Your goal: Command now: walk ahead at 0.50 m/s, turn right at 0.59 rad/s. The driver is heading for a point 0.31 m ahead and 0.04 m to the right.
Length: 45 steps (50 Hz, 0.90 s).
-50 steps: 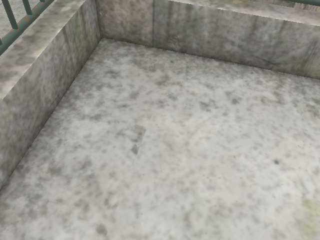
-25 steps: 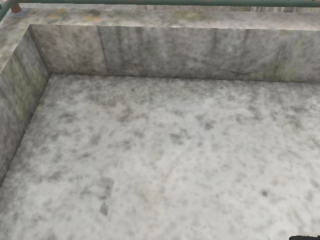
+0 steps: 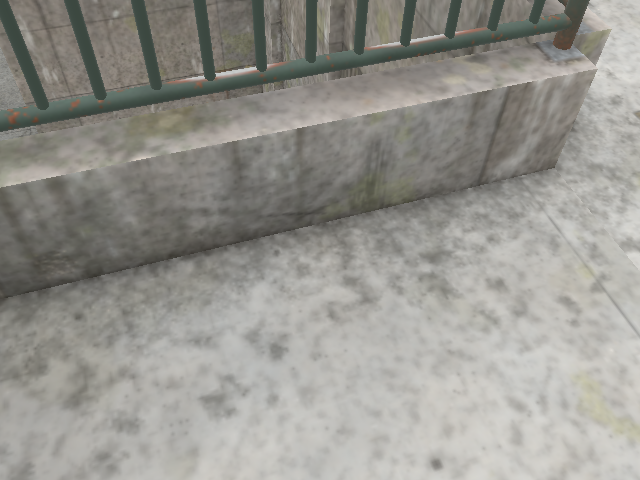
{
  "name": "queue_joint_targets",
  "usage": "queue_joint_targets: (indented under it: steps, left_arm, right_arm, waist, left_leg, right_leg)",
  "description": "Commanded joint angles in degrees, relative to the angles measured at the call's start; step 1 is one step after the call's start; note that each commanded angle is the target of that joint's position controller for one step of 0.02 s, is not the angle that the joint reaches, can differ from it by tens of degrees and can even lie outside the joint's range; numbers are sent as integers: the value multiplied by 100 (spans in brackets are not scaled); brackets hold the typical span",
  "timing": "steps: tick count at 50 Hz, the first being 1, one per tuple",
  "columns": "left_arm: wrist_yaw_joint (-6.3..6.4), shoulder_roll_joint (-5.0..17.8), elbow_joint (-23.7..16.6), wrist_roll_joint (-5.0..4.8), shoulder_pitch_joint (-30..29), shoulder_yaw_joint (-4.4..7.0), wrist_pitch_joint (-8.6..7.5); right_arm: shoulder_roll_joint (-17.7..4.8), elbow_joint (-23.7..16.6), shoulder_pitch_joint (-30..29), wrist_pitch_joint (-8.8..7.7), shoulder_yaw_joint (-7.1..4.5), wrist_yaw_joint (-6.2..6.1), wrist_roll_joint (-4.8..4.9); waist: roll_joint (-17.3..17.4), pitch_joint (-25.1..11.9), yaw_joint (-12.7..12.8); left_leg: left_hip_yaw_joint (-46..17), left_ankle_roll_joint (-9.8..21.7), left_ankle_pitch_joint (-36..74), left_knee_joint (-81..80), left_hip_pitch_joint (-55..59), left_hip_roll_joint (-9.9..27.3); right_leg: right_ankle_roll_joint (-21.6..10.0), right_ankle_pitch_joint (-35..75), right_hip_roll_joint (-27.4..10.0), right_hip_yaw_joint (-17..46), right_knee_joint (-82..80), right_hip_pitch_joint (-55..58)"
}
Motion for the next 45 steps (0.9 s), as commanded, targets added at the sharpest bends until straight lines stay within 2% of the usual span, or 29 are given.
queue_joint_targets:
  steps: [1, 5, 6, 7, 8, 9, 10, 11, 12, 13, 14, 15, 16, 17, 18, 20, 23, 28, 30, 31, 32, 33, 34, 35, 36, 38, 41, 45]
  left_arm:
    - [-88, 82, -414, -2, -299, -24, -91]
    - [-227, 20, -630, -20, -985, -65, -129]
    - [-254, 48, -690, -28, -1078, -56, -124]
    - [-274, 70, -744, -3, -1127, -42, -127]
    - [-284, 142, -764, 45, -1031, 3, -132]
    - [-283, 266, -715, 97, -708, 76, -140]
    - [-265, 474, -499, 118, 97, 208, -153]
    - [-167, 802, -324, 130, 797, 349, -126]
    - [-25, 1397, -292, 177, 1107, 405, -84]
    - [-60, 1280, -506, 222, 1023, 277, -131]
    - [-104, 897, -436, 219, 977, 196, -122]
    - [-111, 721, -353, 131, 633, 134, -147]
    - [-100, 530, -321, 80, 335, 72, -167]
    - [-83, 441, -313, 97, 68, 33, -169]
    - [-81, 456, -311, 169, -96, 27, -172]
    - [-76, 435, -230, 230, -328, 27, -235]
    - [-7, 397, -58, 227, -469, 18, -229]
    - [24, 317, 273, 247, -332, -40, -105]
    - [13, 188, 370, 187, -405, -106, -74]
    - [6, 46, 464, 184, -228, -159, -78]
    - [13, -54, 521, 262, -23, -196, -91]
    - [11, -72, 618, 272, 526, -169, -104]
    - [60, -69, 621, 311, 257, -199, -60]
    - [93, 92, 588, 284, -33, -154, -3]
    - [131, 108, 603, 251, -119, -137, 52]
    - [158, 129, 654, 255, -69, -127, 129]
    - [161, 93, 782, 209, -77, -119, 98]
    - [178, 68, 988, 176, -84, -101, 92]
  right_arm:
    - [-921, -346, -454, -75, -207, -37, 24]
    - [-1127, -141, -154, 13, -253, -52, 115]
    - [-1182, -97, -106, 42, -272, -48, 148]
    - [-1214, -60, -106, 85, -279, -48, 178]
    - [-1285, -40, -117, 127, -294, -61, 208]
    - [-1374, -30, -132, 161, -314, -87, 251]
    - [-1373, -32, -206, 188, -299, -108, 283]
    - [-1196, -51, -110, 152, -226, -114, 225]
    - [-516, -281, 255, 74, -2, -47, -172]
    - [-651, -192, 663, -18, 108, 43, -15]
    - [-1148, -121, 102, 1, -48, 68, 210]
    - [-1023, -298, -304, 25, -1, 41, 265]
    - [-927, -253, -480, 70, 21, -35, 162]
    - [-945, -241, -461, 153, -3, -88, 106]
    - [-927, -195, -307, 252, -13, -108, 108]
    - [-716, -88, -26, 379, 19, -165, 74]
    - [-509, -84, -228, 438, 84, -207, 6]
    - [-614, -129, -782, 528, 59, -191, 47]
    - [-551, -93, -735, 510, 63, -164, -11]
    - [-598, -98, -755, 494, 64, -152, -82]
    - [-839, -166, -784, 472, 35, -166, -118]
    - [-1160, -181, -1079, 486, -32, -187, -73]
    - [-781, -162, -1200, 489, 20, -146, -41]
    - [-549, -160, -1250, 468, 89, -108, -59]
    - [-532, -129, -1268, 435, 108, -89, -80]
    - [-558, -33, -1167, 348, 115, -73, -49]
    - [-548, 112, -1020, 323, 129, -104, -3]
    - [-537, 252, -1060, 360, 135, -133, 12]
  waist:
    - [699, 34, 92]
    - [660, 230, -143]
    - [679, 276, -145]
    - [670, 334, -103]
    - [736, 234, 13]
    - [853, -18, 230]
    - [790, -446, 693]
    - [582, -859, 1026]
    - [-1060, -1592, 691]
    - [-1168, -3096, 704]
    - [-255, -2816, 976]
    - [-193, -1912, 817]
    - [204, -1347, 655]
    - [159, -1077, 434]
    - [47, -978, 248]
    - [-47, -978, 26]
    - [-161, -967, 28]
    - [-291, -716, 277]
    - [-240, -581, 141]
    - [-101, -494, 147]
    - [272, -458, 298]
    - [1104, -391, 771]
    - [1236, -392, 598]
    - [1059, -231, 485]
    - [950, -208, 462]
    - [883, -224, 424]
    - [621, -368, 339]
    - [425, -414, 306]
  left_leg:
    - [-593, 840, 1630, -821, 189, 1481]
    - [-151, 689, 1669, -762, 543, 1574]
    - [-87, 651, 1818, -699, 702, 1641]
    - [-6, 608, 2474, -485, 774, 1660]
    - [85, 552, 3619, -112, 851, 1651]
    - [163, 467, 4725, 447, 902, 1604]
    - [314, 307, 5114, 1388, 731, 1420]
    - [431, 49, 4331, 2576, -126, 1160]
    - [438, -323, -1121, 4786, -2184, 459]
    - [-795, -455, -2911, 6226, -2935, 1]
    - [-1180, -429, -2421, 6311, -2971, 336]
    - [-989, -398, -2044, 5922, -3297, 538]
    - [-925, -428, -1724, 5518, -3240, 700]
    - [-948, -449, -1496, 5222, -2857, 795]
    - [-949, -467, -1311, 5063, -2358, 800]
    - [-870, -552, -1059, 4544, -1810, 734]
    - [-845, -579, -467, 3407, -1452, 687]
    - [-849, -495, -2, 2179, -1030, 583]
    - [-727, -351, 378, 1261, -519, 466]
    - [-840, -262, 866, 775, -250, 540]
    - [-1306, -115, 1677, 608, -65, 969]
    - [-1465, 161, 1388, 702, -199, 1201]
    - [-1447, 211, 113, 492, -872, 1045]
    - [-1346, 107, -356, 409, -1153, 861]
    - [-1232, 0, -266, 441, -1203, 755]
    - [-1110, -79, 163, 584, -1013, 661]
    - [-1016, -78, 808, 809, -687, 597]
    - [-964, -23, 1143, 902, -518, 545]
  right_leg:
    - [-2, 874, -146, -6, -826, -136]
    - [-170, 1125, -27, -363, -1825, 128]
    - [-241, 966, 3, -427, -1972, 152]
    - [-327, 717, 98, -508, -2167, 301]
    - [-430, 423, 303, -670, -2305, 643]
    - [-548, 265, 550, -826, -2449, 1190]
    - [-718, 772, 795, -899, -2942, 2267]
    - [-899, 1888, 688, -591, -3106, 3688]
    - [-1576, 4984, -945, 1377, -2410, 5773]
    - [-2644, 4916, -2113, 3499, -3001, 6568]
    - [-2347, 4852, -1706, 2656, -3165, 6033]
    - [-2073, 4572, -1396, 1891, -3224, 5324]
    - [-1843, 4226, -1137, 1537, -3413, 4521]
    - [-1751, 4062, -995, 1291, -3622, 3786]
    - [-1706, 3991, -904, 1087, -3838, 3173]
    - [-1727, 4141, -791, 677, -4037, 2545]
    - [-1593, 3785, -593, 274, -4112, 2307]
    - [-1434, 1494, -596, 489, -4232, 2269]
    - [-1189, 497, -434, 512, -4022, 2136]
    - [-917, 38, -223, 483, -3885, 2065]
    - [-624, -448, 76, 348, -3553, 1973]
    - [-400, -923, 521, -28, -3467, 1862]
    - [-246, -643, 559, -213, -3403, 2471]
    - [-240, -432, 524, -191, -3349, 2649]
    - [-289, -260, 467, -152, -3320, 2720]
    - [-350, 32, 388, -36, -3356, 2720]
    - [-347, 507, 349, -18, -3320, 2771]
    - [-298, 816, 339, -31, -3293, 2862]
